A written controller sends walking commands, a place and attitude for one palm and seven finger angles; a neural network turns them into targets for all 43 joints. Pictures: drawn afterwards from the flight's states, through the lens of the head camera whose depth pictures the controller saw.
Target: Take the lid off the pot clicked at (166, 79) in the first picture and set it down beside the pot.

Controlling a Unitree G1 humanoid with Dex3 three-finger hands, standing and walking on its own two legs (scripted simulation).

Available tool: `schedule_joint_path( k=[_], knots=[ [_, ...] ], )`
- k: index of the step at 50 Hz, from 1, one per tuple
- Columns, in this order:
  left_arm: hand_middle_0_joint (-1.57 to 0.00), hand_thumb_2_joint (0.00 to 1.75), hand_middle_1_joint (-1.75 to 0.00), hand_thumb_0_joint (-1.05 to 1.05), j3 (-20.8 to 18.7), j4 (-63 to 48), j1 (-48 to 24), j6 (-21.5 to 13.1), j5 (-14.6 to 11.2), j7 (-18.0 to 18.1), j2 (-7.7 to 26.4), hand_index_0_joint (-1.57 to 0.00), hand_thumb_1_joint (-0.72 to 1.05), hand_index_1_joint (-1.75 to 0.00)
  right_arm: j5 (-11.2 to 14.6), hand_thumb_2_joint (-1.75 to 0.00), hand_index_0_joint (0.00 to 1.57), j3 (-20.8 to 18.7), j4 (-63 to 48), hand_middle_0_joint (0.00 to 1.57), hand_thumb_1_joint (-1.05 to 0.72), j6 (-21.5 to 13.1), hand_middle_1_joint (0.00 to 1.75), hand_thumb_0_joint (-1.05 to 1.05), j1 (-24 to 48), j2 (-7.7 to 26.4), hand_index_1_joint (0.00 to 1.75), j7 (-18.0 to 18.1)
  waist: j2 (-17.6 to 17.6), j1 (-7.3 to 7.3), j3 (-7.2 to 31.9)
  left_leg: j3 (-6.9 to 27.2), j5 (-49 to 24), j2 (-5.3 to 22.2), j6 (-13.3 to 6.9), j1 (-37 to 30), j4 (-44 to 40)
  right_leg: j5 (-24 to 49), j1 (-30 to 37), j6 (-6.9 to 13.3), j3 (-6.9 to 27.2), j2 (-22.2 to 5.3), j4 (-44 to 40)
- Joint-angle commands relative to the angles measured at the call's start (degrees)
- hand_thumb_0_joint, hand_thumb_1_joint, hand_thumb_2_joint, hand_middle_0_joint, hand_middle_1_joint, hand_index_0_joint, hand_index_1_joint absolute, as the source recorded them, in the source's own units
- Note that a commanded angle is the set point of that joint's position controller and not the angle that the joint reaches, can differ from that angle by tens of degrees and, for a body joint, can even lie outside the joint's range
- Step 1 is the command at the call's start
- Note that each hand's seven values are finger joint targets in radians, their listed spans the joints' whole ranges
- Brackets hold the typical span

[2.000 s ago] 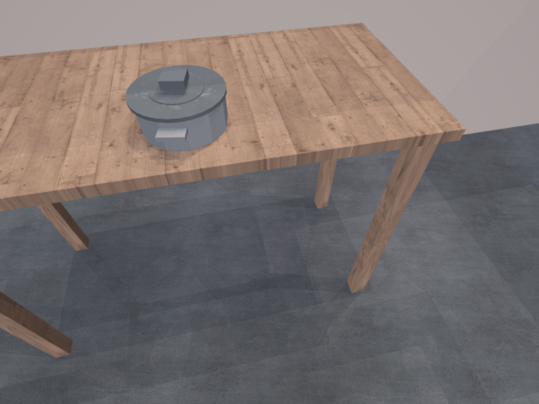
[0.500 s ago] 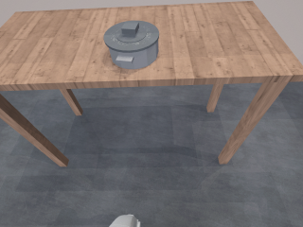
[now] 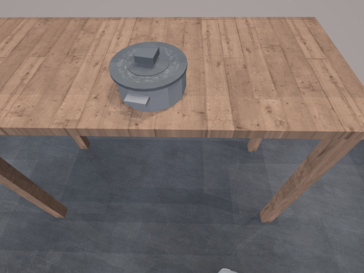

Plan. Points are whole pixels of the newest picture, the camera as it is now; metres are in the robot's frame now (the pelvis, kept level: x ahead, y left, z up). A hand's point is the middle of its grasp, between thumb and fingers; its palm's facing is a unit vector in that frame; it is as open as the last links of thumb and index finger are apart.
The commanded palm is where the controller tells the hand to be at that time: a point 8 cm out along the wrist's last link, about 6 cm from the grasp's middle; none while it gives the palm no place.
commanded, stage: come to a stop and stand still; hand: left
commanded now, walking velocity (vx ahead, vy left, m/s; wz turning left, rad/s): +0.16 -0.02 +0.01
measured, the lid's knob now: (147, 54) +0.55 +0.11 +0.17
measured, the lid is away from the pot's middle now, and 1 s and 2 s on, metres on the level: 0.00 0.00 0.00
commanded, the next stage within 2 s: look again from close up in 1.26 s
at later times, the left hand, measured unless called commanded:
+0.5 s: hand (102, 261) +0.16 +0.22 -0.17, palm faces +0.04 -0.97 -0.24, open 7.4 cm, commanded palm none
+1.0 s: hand out of the picture +0.07 +0.17 -0.18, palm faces -0.06 -0.97 -0.22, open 7.4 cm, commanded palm none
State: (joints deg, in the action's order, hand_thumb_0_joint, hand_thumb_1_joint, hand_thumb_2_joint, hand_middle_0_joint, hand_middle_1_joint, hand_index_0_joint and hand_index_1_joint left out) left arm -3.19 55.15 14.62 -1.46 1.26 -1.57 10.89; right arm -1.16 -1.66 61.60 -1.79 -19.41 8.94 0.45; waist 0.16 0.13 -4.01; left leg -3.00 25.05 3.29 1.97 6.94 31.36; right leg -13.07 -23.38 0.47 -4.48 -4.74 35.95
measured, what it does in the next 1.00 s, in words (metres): steps on the spot: left foot, then right foot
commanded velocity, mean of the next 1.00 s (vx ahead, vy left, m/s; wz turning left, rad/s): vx -0.12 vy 0.00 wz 0.00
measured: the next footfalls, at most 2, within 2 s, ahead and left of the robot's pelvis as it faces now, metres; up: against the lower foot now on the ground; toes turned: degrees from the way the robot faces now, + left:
left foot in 0.32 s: +0.14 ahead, +0.07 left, +0.00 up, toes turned -2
right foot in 0.76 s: +0.03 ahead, -0.12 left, +0.00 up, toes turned -4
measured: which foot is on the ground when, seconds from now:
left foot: down 0.00-0.00, up 0.02-0.30, down 0.32-1.00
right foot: down 0.00-0.34, up 0.36-0.74, down 0.76-1.00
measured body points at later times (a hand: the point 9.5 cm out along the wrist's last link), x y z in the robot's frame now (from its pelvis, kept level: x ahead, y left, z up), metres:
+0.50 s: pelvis +0.08 +0.01 +0.01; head +0.14 +0.04 +0.46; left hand +0.16 +0.27 -0.15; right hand +0.20 -0.22 -0.12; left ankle +0.15 +0.08 -0.72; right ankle +0.00 -0.13 -0.61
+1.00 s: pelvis +0.02 +0.00 -0.01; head +0.02 -0.01 +0.44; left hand +0.08 +0.23 -0.16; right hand +0.01 -0.24 -0.16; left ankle +0.10 +0.07 -0.72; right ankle -0.01 -0.14 -0.71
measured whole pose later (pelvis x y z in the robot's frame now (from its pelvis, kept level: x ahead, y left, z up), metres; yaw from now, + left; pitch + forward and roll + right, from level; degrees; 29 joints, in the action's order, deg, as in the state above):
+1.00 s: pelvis +0.02 +0.00 -0.01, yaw -4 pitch -1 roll +0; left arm 0.0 55.1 16.9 2.4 0.8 2.1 9.4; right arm -1.1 -2.0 53.8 1.5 -20.3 10.4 -0.1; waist -0.8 1.5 -0.7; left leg -5.5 15.5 -0.9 -4.3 23.9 40.5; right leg -29.1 -17.7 0.9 1.5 -1.0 47.0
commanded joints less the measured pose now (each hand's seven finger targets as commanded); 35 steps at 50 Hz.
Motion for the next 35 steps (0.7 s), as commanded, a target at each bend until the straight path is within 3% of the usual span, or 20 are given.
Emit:
schedule_joint_path(
  k=[1, 2, 4, 6, 10, 13, 14, 15, 16, 17, 18, 19, 20, 22, 24, 31, 32, 33, 34, 35],
  knots=[
    [-0.20, 0.90, -0.30, 0.00, -3.01, 2.25, 18.21, -0.94, -0.15, 2.11, 12.65, -0.20, 0.90, -0.30, 0.57, -0.90, 0.20, -1.72, -6.44, 0.20, -0.90, -0.59, 0.30, 0.00, 4.54, 5.52, 0.30, 0.67, 16.87, -7.41, 6.59, 2.58, 11.26, -1.32, -3.58, 30.33, 36.74, -7.38, 25.37, 12.63, 33.28, -18.52, -22.70],
    [-0.20, 0.90, -0.30, 0.00, -2.58, 1.64, 13.85, -0.79, -0.06, 2.53, 10.46, -0.20, 0.90, -0.30, 0.35, -0.90, 0.20, -1.82, -6.74, 0.20, -0.90, -0.74, 0.30, 0.00, 6.40, 5.36, 0.30, 0.64, 15.00, -5.56, 3.63, 3.34, 7.01, 0.22, -3.58, 32.00, 39.91, -5.31, 21.70, 13.12, 30.88, -17.19, -21.91],
    [-0.20, 0.90, -0.30, 0.00, -1.27, -0.69, 6.06, -0.89, 0.34, 3.38, 5.83, -0.20, 0.90, -0.30, 0.20, -0.90, 0.20, -1.36, -5.00, 0.20, -0.90, -0.30, 0.30, 0.00, 4.85, 4.40, 0.30, 0.76, 5.86, -1.53, 3.40, 3.78, 2.30, 1.64, -1.78, 25.64, 33.42, 19.80, 15.79, 11.65, 18.11, -13.96, -16.98],
    [-0.20, 0.90, -0.30, 0.00, -1.28, -1.36, 2.98, -0.52, 0.61, 3.86, 6.35, -0.20, 0.90, -0.30, 0.80, -0.90, 0.20, -0.66, -3.37, 0.20, -0.90, 0.64, 0.30, 0.00, 2.47, 2.23, 0.30, 1.05, 5.19, -0.44, 5.62, 1.81, 2.18, -0.18, -0.80, 18.77, 23.38, 36.48, 13.66, 10.99, 10.60, -12.07, -13.04],
    [-0.20, 0.90, -0.30, 0.00, -2.08, -1.38, 3.65, 0.94, 0.25, 4.35, 9.45, -0.20, 0.90, -0.30, 1.16, -0.90, 0.20, -1.44, -5.03, 0.20, -0.90, 2.17, 0.30, 0.00, 4.96, 3.14, 0.30, 1.02, 7.31, -1.81, 6.25, -0.84, -4.17, -3.14, 0.15, 16.78, 13.06, 45.02, 17.02, 10.59, 8.98, -11.66, -8.87],
    [-0.20, 0.90, -0.30, 0.00, -2.54, -2.42, 2.10, 1.62, 0.17, 4.57, 10.24, -0.20, 0.90, -0.30, 0.83, -0.90, 0.20, -2.32, -7.07, 0.20, -0.90, 2.94, 0.30, 0.00, 6.29, 4.81, 0.30, 1.02, 8.20, -0.59, 4.37, -0.10, -7.97, -3.12, 0.01, 14.25, 7.20, 44.39, 15.38, 9.93, 10.43, -12.73, -6.33],
    [-0.20, 0.90, -0.30, 0.00, -2.58, -2.97, 0.76, 1.86, -0.03, 4.58, 10.38, -0.20, 0.90, -0.30, 0.73, -0.90, 0.20, -2.51, -7.11, 0.20, -0.90, 2.96, 0.30, 0.00, 4.83, 5.29, 0.30, 1.03, 8.12, 0.70, 5.05, -0.10, -12.93, -2.86, -0.20, 10.39, 2.09, 41.40, 13.98, 8.50, 9.49, -11.71, -4.31],
    [-0.20, 0.90, -0.30, 0.00, -2.47, -3.42, -0.53, 2.17, -0.33, 4.57, 10.27, -0.20, 0.90, -0.30, 0.56, -0.90, 0.20, -2.75, -6.98, 0.20, -0.90, 2.85, 0.30, 0.00, 3.70, 6.32, 0.30, 1.00, 6.80, 1.39, 6.03, 0.48, -25.41, -1.39, -1.00, 4.08, -2.95, 35.68, 10.88, 5.82, 6.76, -9.02, -1.24],
    [-0.20, 0.90, -0.30, 0.00, -2.12, -4.41, 0.97, 2.60, -0.86, 4.65, 7.88, -0.20, 0.90, -0.30, 0.06, -0.90, 0.20, -3.27, -7.64, 0.20, -0.90, 2.52, 0.30, 0.00, 2.43, 9.82, 0.30, 1.13, -3.87, 1.63, 7.01, 10.00, -50.46, 8.41, -5.71, -4.08, -4.59, 17.03, 2.59, 1.16, 2.68, -2.92, 5.59],
    [-0.20, 0.90, -0.30, 0.00, -1.49, -4.45, 3.69, 2.89, -1.18, 5.05, 5.76, -0.20, 0.90, -0.30, 0.19, -0.90, 0.20, -3.55, -8.28, 0.20, -0.90, 2.78, 0.30, 0.00, 0.69, 12.67, 0.30, 0.97, -14.97, 1.88, 9.50, 19.79, -75.35, 19.53, -13.79, -5.71, -7.48, -24.21, -0.09, -1.91, 0.50, 5.03, 20.55],
    [-0.20, 0.90, -0.30, 0.00, -1.76, -3.63, 3.68, 3.66, -0.71, 5.58, 6.94, -0.20, 0.90, -0.30, 0.37, -0.90, 0.20, -3.03, -8.72, 0.20, -0.90, 3.05, 0.30, 0.00, 0.71, 13.00, 0.30, 1.76, -15.04, 2.86, 12.54, 20.71, -73.72, 20.52, -15.31, -1.67, -8.46, -29.42, 2.51, -1.68, 7.61, 6.79, 32.04],
    [-0.20, 0.90, -0.30, 0.00, -2.31, -3.48, 2.94, 3.78, -0.76, 5.68, 7.24, -0.20, 0.90, -0.30, 0.17, -0.90, 0.20, -2.83, -9.81, 0.20, -0.90, 3.07, 0.30, 0.00, 3.48, 12.28, 0.30, 2.06, -12.53, 1.84, 11.34, 19.29, -68.29, 19.31, -16.04, 0.03, -7.64, -27.30, -0.43, -1.49, 10.23, 6.34, 37.10],
    [-0.20, 0.90, -0.30, 0.00, -2.25, -4.14, 1.98, 3.63, -0.82, 5.44, 7.51, -0.20, 0.90, -0.30, -0.02, -0.90, 0.20, -2.65, -11.68, 0.20, -0.90, 2.89, 0.30, 0.00, 6.08, 11.56, 0.30, 2.13, -6.74, 1.07, 9.33, 19.38, -65.97, 18.70, -17.06, 0.96, -6.53, -25.66, -2.99, -1.74, 9.92, 6.14, 39.62],
    [-0.20, 0.90, -0.30, 0.00, -2.28, -4.24, 1.67, 3.82, -0.75, 4.71, 6.78, -0.20, 0.90, -0.30, -0.11, -0.90, 0.20, -2.42, -12.85, 0.20, -0.90, 2.49, 0.30, 0.00, 8.75, 9.89, 0.30, 2.22, -2.45, 0.05, 9.07, 14.21, -57.40, 14.85, -15.03, 0.29, -7.99, -18.18, -5.37, -2.88, 10.11, 5.35, 41.70],
    [-0.20, 0.90, -0.30, 0.00, -2.39, -4.33, 2.39, 4.32, -0.68, 4.13, 6.82, -0.20, 0.90, -0.30, 0.04, -0.90, 0.20, -2.11, -12.99, 0.20, -0.90, 2.25, 0.30, 0.00, 8.95, 8.93, 0.30, 2.22, -5.20, -0.12, 10.34, 11.52, -49.77, 12.87, -13.21, 0.34, -9.77, -14.39, -4.82, -3.50, 9.91, 4.81, 40.52],
    [-0.20, 0.90, -0.30, 0.00, -1.27, -5.66, 1.18, 4.81, -0.20, 2.99, 5.89, -0.20, 0.90, -0.30, 0.09, -0.90, 0.20, -2.63, -12.08, 0.20, -0.90, 2.50, 0.30, 0.00, 7.25, 10.00, 0.30, 1.48, -9.13, 1.29, 8.94, 13.44, -20.91, 11.12, -12.13, 1.47, -16.55, -16.67, 0.22, -2.95, 5.51, 3.56, 20.82],
    [-0.20, 0.90, -0.30, 0.00, -0.01, -3.79, 5.16, 3.27, -0.39, 3.37, 8.24, -0.20, 0.90, -0.30, 0.10, -0.90, 0.20, -4.54, -12.07, 0.20, -0.90, 1.67, 0.30, 0.00, 9.65, 16.67, 0.30, 0.67, -7.02, -0.66, 17.55, 7.67, -30.74, 11.28, -8.43, -4.30, -5.70, -16.70, 1.10, -0.88, 4.45, 1.59, 11.07],
    [-0.20, 0.90, -0.30, 0.00, 0.49, -6.18, 4.84, 3.34, 0.01, 3.52, 7.32, -0.20, 0.90, -0.30, -0.27, -0.90, 0.20, -3.56, -14.12, 0.20, -0.90, 2.77, 0.30, 0.00, 7.43, 11.66, 0.30, -0.63, -8.94, 0.39, 15.66, 5.25, -14.29, 7.00, -6.59, 3.11, -5.74, -15.13, 4.20, -0.01, 1.20, 4.98, 6.63],
    [-0.20, 0.90, -0.30, 0.00, 0.21, -6.31, 5.11, 3.03, 0.13, 3.51, 7.31, -0.20, 0.90, -0.30, -0.48, -0.90, 0.20, -3.49, -14.41, 0.20, -0.90, 3.43, 0.30, 0.00, 6.31, 11.52, 0.30, -0.78, -14.15, 0.77, 12.63, 7.60, -6.85, 5.42, -6.01, 8.29, -7.50, -13.89, 4.31, 1.18, 1.51, 6.02, 2.42],
    [-0.20, 0.90, -0.30, 0.00, 0.32, -5.99, 7.28, 3.11, 0.32, 3.61, 7.26, -0.20, 0.90, -0.30, -0.59, -0.90, 0.20, -3.15, -15.24, 0.20, -0.90, 4.19, 0.30, 0.00, 6.60, 9.06, 0.30, -0.56, -15.99, -0.15, 7.87, 6.95, -0.07, 3.63, -5.14, 13.87, -8.60, -12.59, 7.48, 2.78, -0.14, 6.78, -0.39]
  ],
)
